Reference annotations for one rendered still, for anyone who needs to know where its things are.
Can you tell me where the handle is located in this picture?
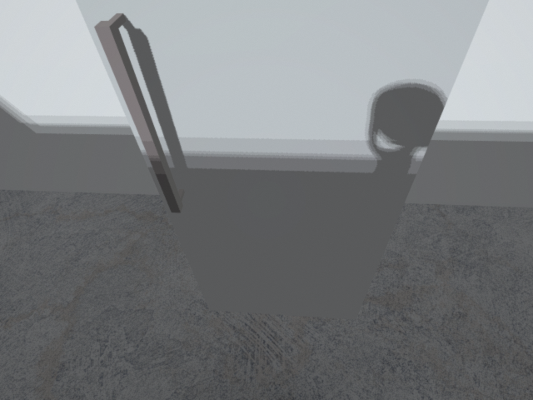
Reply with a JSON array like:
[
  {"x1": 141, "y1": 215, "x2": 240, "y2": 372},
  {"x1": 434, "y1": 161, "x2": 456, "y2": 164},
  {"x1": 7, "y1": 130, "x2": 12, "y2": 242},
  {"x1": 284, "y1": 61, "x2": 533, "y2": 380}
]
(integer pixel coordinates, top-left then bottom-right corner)
[{"x1": 95, "y1": 13, "x2": 185, "y2": 213}]

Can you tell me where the fridge door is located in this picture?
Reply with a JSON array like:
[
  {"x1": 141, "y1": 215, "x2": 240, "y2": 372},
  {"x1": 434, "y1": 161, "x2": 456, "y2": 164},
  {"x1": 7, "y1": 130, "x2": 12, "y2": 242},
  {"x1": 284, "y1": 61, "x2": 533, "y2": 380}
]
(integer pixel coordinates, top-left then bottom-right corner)
[{"x1": 76, "y1": 0, "x2": 489, "y2": 320}]

